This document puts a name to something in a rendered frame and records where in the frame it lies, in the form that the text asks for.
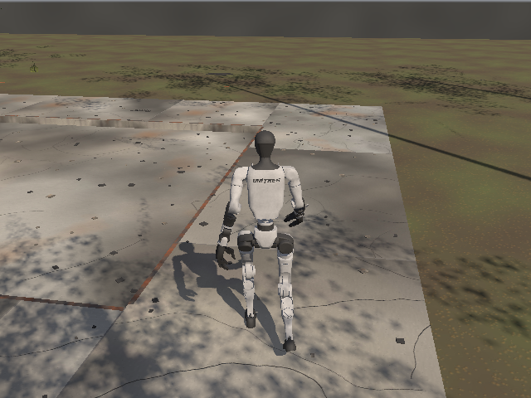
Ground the robot right hand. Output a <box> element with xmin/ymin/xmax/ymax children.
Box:
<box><xmin>284</xmin><ymin>212</ymin><xmax>303</xmax><ymax>227</ymax></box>

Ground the humanoid robot head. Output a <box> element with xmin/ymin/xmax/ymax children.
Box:
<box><xmin>251</xmin><ymin>130</ymin><xmax>280</xmax><ymax>170</ymax></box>

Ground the robot right forearm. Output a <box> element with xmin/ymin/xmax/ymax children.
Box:
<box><xmin>294</xmin><ymin>197</ymin><xmax>305</xmax><ymax>219</ymax></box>

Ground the robot left upper arm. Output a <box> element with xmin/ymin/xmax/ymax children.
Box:
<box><xmin>228</xmin><ymin>167</ymin><xmax>248</xmax><ymax>215</ymax></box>

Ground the right robot thigh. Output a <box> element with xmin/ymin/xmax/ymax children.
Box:
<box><xmin>277</xmin><ymin>233</ymin><xmax>294</xmax><ymax>297</ymax></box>

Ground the robot right upper arm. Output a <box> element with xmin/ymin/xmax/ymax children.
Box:
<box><xmin>282</xmin><ymin>166</ymin><xmax>304</xmax><ymax>209</ymax></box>

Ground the robot left hand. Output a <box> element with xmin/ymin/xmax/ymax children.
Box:
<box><xmin>216</xmin><ymin>245</ymin><xmax>236</xmax><ymax>270</ymax></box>

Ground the robot left forearm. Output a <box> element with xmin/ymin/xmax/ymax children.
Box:
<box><xmin>217</xmin><ymin>202</ymin><xmax>236</xmax><ymax>246</ymax></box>

